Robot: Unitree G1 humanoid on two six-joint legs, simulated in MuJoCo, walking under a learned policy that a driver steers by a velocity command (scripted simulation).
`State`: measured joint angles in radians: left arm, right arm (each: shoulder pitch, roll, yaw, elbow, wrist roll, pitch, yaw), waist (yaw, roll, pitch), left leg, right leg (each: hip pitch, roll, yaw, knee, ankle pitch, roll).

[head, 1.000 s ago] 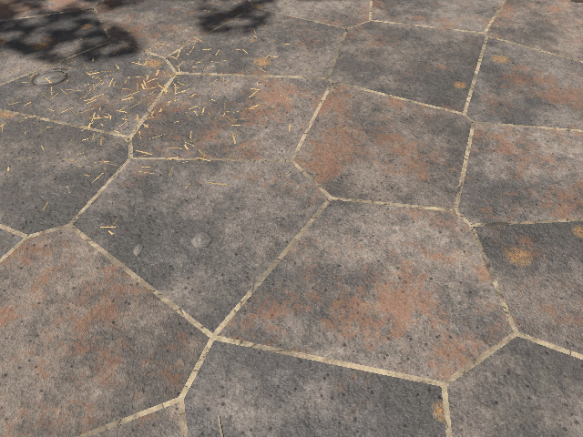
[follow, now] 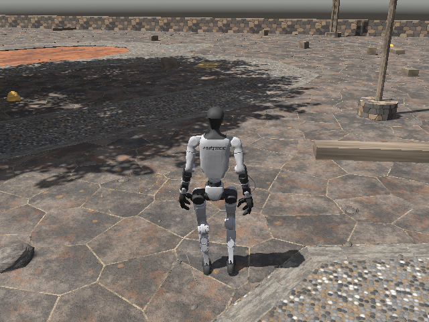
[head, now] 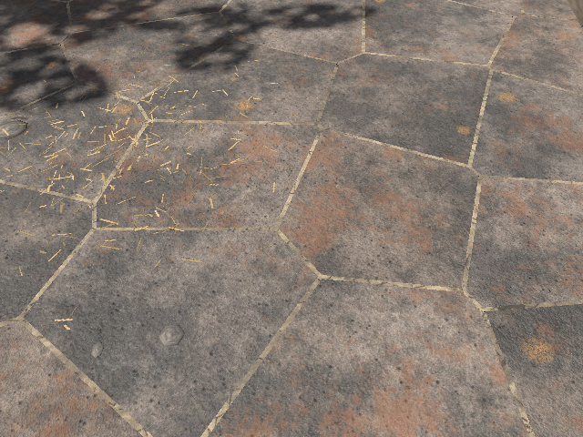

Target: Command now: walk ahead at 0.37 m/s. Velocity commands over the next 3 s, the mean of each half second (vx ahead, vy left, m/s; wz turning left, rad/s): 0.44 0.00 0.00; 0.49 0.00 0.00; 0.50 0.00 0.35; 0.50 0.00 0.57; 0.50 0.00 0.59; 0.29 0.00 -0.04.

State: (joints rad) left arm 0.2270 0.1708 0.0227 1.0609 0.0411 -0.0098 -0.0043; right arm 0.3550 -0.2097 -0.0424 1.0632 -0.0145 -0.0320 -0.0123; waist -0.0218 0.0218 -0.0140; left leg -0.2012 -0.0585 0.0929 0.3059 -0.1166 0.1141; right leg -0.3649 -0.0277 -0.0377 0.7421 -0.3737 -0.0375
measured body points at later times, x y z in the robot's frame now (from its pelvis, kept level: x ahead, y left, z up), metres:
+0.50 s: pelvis +0.18 -0.02 -0.01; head +0.22 -0.02 +0.44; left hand +0.06 +0.20 -0.15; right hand +0.36 -0.24 -0.14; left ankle +0.33 +0.09 -0.72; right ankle +0.03 -0.12 -0.75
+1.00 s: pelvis +0.45 +0.02 -0.01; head +0.48 +0.03 +0.44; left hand +0.62 +0.24 -0.13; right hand +0.37 -0.20 -0.15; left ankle +0.35 +0.08 -0.75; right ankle +0.63 -0.11 -0.70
